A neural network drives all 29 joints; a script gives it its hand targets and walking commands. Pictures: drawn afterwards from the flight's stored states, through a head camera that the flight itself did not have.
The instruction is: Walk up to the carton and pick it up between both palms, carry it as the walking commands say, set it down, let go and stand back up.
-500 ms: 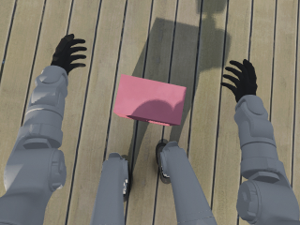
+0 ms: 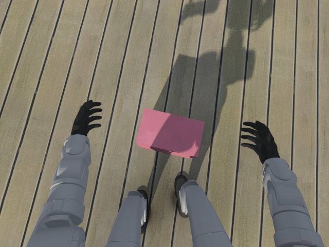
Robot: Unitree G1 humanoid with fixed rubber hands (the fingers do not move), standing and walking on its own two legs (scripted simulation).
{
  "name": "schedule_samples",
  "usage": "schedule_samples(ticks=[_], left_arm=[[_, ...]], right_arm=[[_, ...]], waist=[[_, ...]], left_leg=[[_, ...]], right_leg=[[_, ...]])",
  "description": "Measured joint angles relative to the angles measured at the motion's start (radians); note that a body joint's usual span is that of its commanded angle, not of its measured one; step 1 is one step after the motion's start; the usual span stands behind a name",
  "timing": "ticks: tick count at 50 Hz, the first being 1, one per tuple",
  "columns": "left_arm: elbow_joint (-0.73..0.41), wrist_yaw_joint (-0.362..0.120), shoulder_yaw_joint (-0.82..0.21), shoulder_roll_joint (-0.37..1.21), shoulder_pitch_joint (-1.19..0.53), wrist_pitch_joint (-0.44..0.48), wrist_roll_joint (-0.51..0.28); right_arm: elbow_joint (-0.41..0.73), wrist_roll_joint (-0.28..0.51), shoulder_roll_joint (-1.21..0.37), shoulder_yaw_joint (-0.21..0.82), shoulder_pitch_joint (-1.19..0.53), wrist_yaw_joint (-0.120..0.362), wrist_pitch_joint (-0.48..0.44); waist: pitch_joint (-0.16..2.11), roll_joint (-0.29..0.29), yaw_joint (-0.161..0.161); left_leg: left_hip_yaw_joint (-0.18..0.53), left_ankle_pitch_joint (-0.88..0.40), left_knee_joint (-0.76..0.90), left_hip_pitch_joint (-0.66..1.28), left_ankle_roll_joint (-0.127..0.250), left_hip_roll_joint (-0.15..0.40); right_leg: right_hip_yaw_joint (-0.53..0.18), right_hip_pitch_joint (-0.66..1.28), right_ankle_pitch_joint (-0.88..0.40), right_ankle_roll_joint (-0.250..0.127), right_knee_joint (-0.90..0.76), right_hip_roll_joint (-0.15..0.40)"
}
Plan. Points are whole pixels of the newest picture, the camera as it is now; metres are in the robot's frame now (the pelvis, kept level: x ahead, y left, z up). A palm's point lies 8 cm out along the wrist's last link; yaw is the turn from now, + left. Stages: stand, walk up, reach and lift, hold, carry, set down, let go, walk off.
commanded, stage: let go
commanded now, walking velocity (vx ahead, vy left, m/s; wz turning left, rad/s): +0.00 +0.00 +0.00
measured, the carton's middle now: (168, 136) +0.40 -0.05 -0.56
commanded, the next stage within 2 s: stand in 1.02 s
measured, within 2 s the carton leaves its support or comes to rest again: neither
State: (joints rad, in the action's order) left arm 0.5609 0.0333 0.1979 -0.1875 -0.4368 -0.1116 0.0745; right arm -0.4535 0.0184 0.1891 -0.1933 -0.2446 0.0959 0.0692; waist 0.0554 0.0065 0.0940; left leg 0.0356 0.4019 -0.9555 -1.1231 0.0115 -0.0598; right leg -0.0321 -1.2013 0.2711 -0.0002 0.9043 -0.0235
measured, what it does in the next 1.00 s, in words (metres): rises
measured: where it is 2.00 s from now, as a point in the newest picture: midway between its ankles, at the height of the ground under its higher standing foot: (162, 211)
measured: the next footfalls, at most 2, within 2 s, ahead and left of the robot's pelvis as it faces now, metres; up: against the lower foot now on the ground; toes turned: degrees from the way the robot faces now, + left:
none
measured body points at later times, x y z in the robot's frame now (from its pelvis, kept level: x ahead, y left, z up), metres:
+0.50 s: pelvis +0.05 +0.00 +0.07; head +0.12 -0.01 +0.51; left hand +0.25 +0.22 -0.02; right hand +0.21 -0.24 -0.01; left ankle +0.01 +0.11 -0.67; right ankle +0.06 -0.11 -0.67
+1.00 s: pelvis +0.06 +0.01 +0.07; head +0.06 +0.01 +0.52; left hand +0.23 +0.23 +0.00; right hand +0.22 -0.23 +0.00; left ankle +0.01 +0.11 -0.67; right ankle +0.06 -0.11 -0.67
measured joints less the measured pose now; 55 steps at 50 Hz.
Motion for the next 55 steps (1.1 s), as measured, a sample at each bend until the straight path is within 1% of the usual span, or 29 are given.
schedule_samples(ticks=[3, 6, 9, 17, 23, 29, 37, 45, 51, 53, 55], left_arm=[[-0.042, 0.006, -0.01, 0.019, 0.114, 0.011, -0.009], [-0.052, -0.003, -0.025, 0.018, 0.21, 0.03, -0.025], [-0.044, -0.017, -0.043, 0.005, 0.287, 0.054, -0.042], [-0.03, -0.052, -0.095, -0.019, 0.451, 0.106, -0.063], [-0.045, -0.068, -0.126, -0.018, 0.548, 0.099, -0.056], [-0.088, -0.084, -0.15, -0.025, 0.623, 0.065, -0.055], [-0.12, -0.095, -0.161, -0.034, 0.666, 0.022, -0.078], [-0.115, -0.074, -0.174, -0.033, 0.68, 0.015, -0.106], [-0.115, -0.058, -0.193, -0.022, 0.687, 0.008, -0.116], [-0.062, -0.042, -0.197, -0.023, 0.692, 0.05, -0.067], [0.013, -0.028, -0.193, -0.029, 0.711, 0.092, -0.041]], right_arm=[[0.027, -0.001, 0.015, 0.036, 0.092, 0.012, -0.007], [0.046, 0.0, 0.027, 0.073, 0.172, 0.01, -0.017], [0.056, 0.002, 0.033, 0.107, 0.241, -0.001, -0.028], [0.07, -0.002, 0.025, 0.174, 0.392, -0.035, -0.043], [0.085, -0.008, 0.025, 0.191, 0.471, -0.044, -0.025], [0.098, -0.021, 0.027, 0.181, 0.503, -0.046, 0.007], [0.082, -0.031, 0.029, 0.157, 0.485, -0.052, 0.065], [0.05, -0.019, 0.022, 0.168, 0.463, -0.081, 0.125], [0.05, -0.015, 0.011, 0.179, 0.467, -0.106, 0.162], [-0.003, -0.043, 0.012, 0.181, 0.476, -0.109, 0.081], [-0.07, -0.07, 0.018, 0.174, 0.497, -0.113, -0.008]], waist=[[-0.034, 0.01, -0.015], [-0.059, 0.015, -0.022], [-0.076, 0.017, -0.025], [-0.107, 0.013, -0.038], [-0.134, -0.004, -0.056], [-0.159, -0.017, -0.076], [-0.159, -0.018, -0.096], [-0.129, -0.017, -0.104], [-0.108, -0.02, -0.104], [-0.072, -0.019, -0.104], [-0.028, -0.023, -0.099]], left_leg=[[0.0, -0.014, 0.061, 0.122, 0.0, 0.003], [0.002, -0.026, 0.122, 0.242, 0.001, 0.007], [0.004, -0.05, 0.189, 0.361, -0.003, 0.014], [-0.005, -0.063, 0.351, 0.653, -0.003, 0.028], [-0.007, -0.07, 0.437, 0.838, 0.001, 0.036], [-0.003, -0.07, 0.489, 0.977, 0.005, 0.04], [0.007, -0.073, 0.519, 1.062, 0.009, 0.036], [0.001, -0.067, 0.511, 1.068, 0.012, 0.036], [-0.012, -0.062, 0.502, 1.069, 0.016, 0.037], [-0.022, -0.054, 0.489, 1.048, 0.016, 0.036], [-0.028, -0.04, 0.469, 1.022, 0.018, 0.035]], right_leg=[[-0.003, 0.118, -0.007, -0.003, -0.052, -0.001], [-0.002, 0.236, -0.014, -0.004, -0.106, -0.002], [-0.001, 0.351, -0.022, -0.011, -0.163, -0.006], [-0.014, 0.632, -0.04, -0.013, -0.307, -0.014], [-0.019, 0.812, -0.043, -0.013, -0.385, -0.02], [-0.016, 0.951, -0.04, -0.012, -0.433, -0.021], [-0.007, 1.037, -0.035, -0.01, -0.458, -0.015], [-0.013, 1.043, -0.033, -0.007, -0.455, -0.016], [-0.026, 1.043, -0.035, -0.002, -0.45, -0.019], [-0.033, 1.015, -0.027, 0.0, -0.429, -0.018], [-0.037, 0.985, -0.011, 0.003, -0.403, -0.018]])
